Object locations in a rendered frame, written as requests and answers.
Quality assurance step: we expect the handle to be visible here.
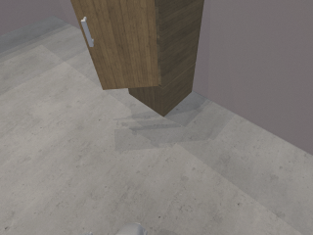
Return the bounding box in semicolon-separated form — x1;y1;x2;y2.
81;17;94;47

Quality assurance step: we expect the robot left thigh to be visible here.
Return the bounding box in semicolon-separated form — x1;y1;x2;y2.
114;223;148;235

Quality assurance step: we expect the cupboard door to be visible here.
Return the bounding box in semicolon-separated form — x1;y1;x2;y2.
70;0;158;90

